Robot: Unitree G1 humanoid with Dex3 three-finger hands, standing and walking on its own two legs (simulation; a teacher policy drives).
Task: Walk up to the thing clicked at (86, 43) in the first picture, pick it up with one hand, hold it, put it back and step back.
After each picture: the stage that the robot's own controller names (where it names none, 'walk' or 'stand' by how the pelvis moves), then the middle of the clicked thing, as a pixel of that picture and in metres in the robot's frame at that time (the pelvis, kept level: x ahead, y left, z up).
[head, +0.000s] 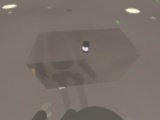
stand; (85, 47) +0.69 +0.08 -0.05
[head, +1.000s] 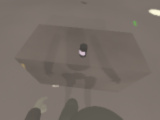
walk; (83, 50) +0.56 +0.12 -0.03
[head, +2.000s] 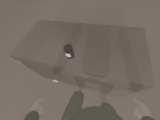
walk; (69, 52) +0.47 +0.22 -0.01
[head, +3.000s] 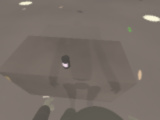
stand; (66, 62) +0.46 +0.22 -0.05
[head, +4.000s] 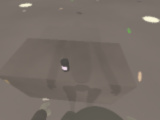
stand; (65, 65) +0.44 +0.22 -0.06
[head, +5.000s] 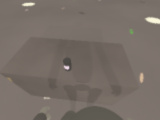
stand; (67, 64) +0.44 +0.21 -0.06
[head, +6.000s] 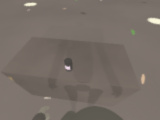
stand; (68, 65) +0.44 +0.20 -0.06
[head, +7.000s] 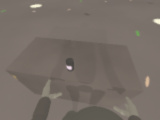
rise first; (70, 64) +0.45 +0.20 -0.06
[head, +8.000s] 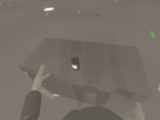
go down; (75, 64) +0.46 +0.19 -0.05
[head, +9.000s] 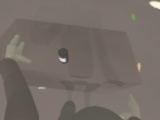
go down; (63, 56) +0.45 +0.19 -0.01
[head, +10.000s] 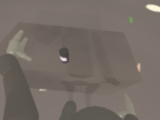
approach; (64, 55) +0.46 +0.18 -0.01
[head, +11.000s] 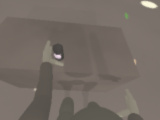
close in; (58, 52) +0.46 +0.21 +0.02
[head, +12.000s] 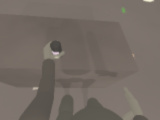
close; (57, 50) +0.47 +0.20 +0.04
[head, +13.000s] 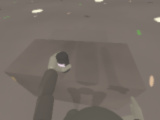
lift; (63, 62) +0.32 +0.18 +0.16
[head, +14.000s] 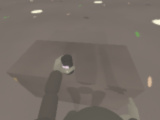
hold; (67, 65) +0.33 +0.16 +0.13
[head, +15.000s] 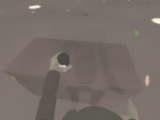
hold; (64, 63) +0.33 +0.18 +0.13
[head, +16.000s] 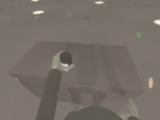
hold; (66, 62) +0.32 +0.16 +0.16
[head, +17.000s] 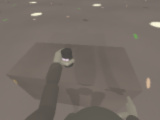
crouch; (67, 58) +0.37 +0.16 +0.15
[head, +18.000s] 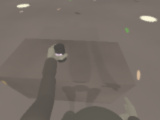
lower; (60, 53) +0.42 +0.20 +0.12
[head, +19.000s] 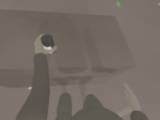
lower; (48, 45) +0.49 +0.22 +0.05
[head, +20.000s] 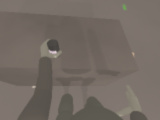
lower; (54, 49) +0.47 +0.21 +0.04
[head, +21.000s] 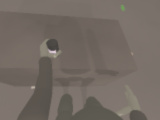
lower; (53, 48) +0.47 +0.21 +0.04
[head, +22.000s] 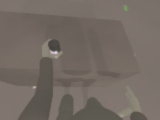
lower; (55, 49) +0.46 +0.21 +0.04
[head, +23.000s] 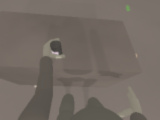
open; (56, 50) +0.46 +0.20 +0.04
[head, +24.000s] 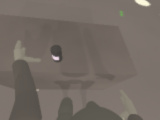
sink last; (57, 54) +0.44 +0.20 +0.02
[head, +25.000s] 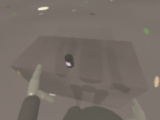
sink last; (69, 61) +0.46 +0.22 -0.01
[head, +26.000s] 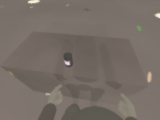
stand; (68, 60) +0.45 +0.20 +0.00
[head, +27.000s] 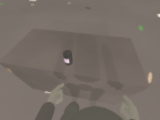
stand; (68, 58) +0.45 +0.21 +0.02
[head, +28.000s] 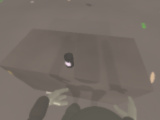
sink last; (69, 60) +0.43 +0.19 +0.00
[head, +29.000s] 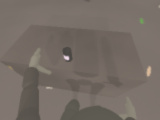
rise; (67, 54) +0.48 +0.20 +0.00
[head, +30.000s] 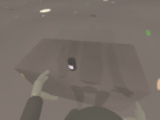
sink last; (72, 64) +0.45 +0.20 -0.03
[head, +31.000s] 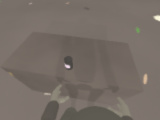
stand; (68, 63) +0.43 +0.20 -0.05
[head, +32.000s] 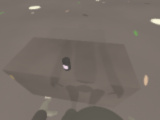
stand; (66, 64) +0.45 +0.21 -0.04
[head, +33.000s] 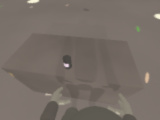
stand; (67, 62) +0.45 +0.20 -0.03
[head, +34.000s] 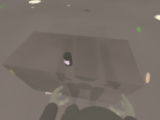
stand; (68, 59) +0.46 +0.21 -0.01
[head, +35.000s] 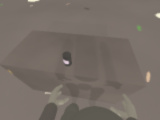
stand; (67, 59) +0.46 +0.21 +0.00
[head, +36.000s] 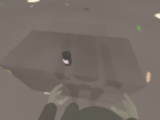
stand; (67, 58) +0.46 +0.21 +0.01
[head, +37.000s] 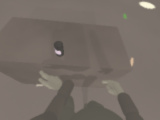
walk; (59, 49) +0.52 +0.21 -0.01
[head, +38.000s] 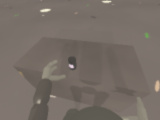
withdraw; (72, 63) +0.47 +0.18 -0.02
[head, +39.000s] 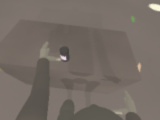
rise; (64, 54) +0.47 +0.17 -0.01
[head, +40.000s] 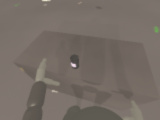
sink last; (74, 62) +0.44 +0.16 -0.02
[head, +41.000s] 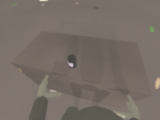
open; (72, 61) +0.45 +0.18 -0.04
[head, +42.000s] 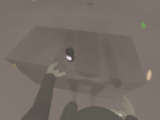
walk; (70, 55) +0.50 +0.17 -0.02
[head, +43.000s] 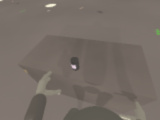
withdraw; (75, 64) +0.45 +0.17 -0.04
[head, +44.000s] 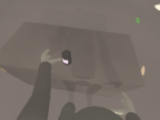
open; (66, 58) +0.45 +0.16 -0.02
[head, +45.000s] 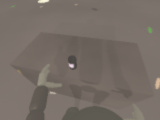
sink last; (72, 62) +0.44 +0.17 -0.03
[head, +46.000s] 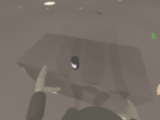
open; (75, 63) +0.45 +0.16 -0.04
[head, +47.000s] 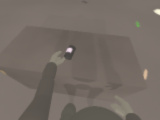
stand; (70, 52) +0.54 +0.15 -0.02
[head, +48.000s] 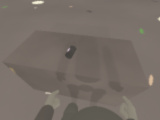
stand; (70, 52) +0.58 +0.17 -0.01
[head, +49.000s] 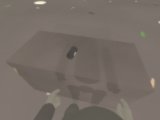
stand; (72, 52) +0.58 +0.17 -0.01
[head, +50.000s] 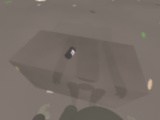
stand; (70, 52) +0.58 +0.22 -0.05
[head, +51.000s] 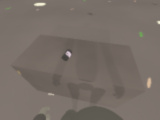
stand; (67, 54) +0.59 +0.25 -0.08
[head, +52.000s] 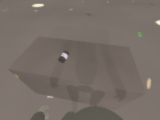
stand; (63, 56) +0.56 +0.28 -0.08
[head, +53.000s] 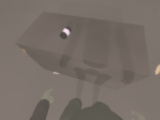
walk; (65, 32) +0.71 +0.30 -0.05
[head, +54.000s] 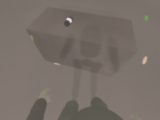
walk; (68, 21) +0.97 +0.29 -0.05
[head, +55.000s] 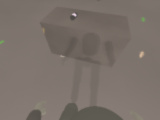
stand; (73, 16) +1.22 +0.34 -0.06
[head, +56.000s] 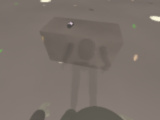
walk; (70, 25) +1.23 +0.39 -0.08
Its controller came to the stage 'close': yes
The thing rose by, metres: 0.22
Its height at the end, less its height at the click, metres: -0.02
